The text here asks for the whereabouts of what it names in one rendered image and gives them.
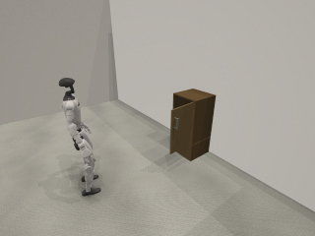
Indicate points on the robot right hand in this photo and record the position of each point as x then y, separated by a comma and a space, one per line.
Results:
86, 153

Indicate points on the robot right thigh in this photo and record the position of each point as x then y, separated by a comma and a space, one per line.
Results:
92, 163

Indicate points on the robot right forearm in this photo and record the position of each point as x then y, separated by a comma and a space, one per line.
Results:
75, 134

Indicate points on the robot left hand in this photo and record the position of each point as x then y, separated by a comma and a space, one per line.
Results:
84, 127

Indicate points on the cupboard door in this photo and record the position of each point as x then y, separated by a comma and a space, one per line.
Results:
180, 138

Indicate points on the robot right shin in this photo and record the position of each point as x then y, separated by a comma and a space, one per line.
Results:
89, 177

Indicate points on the handle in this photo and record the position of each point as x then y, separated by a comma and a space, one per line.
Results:
177, 123

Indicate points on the right robot upper arm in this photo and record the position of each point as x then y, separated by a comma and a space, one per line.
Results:
70, 113

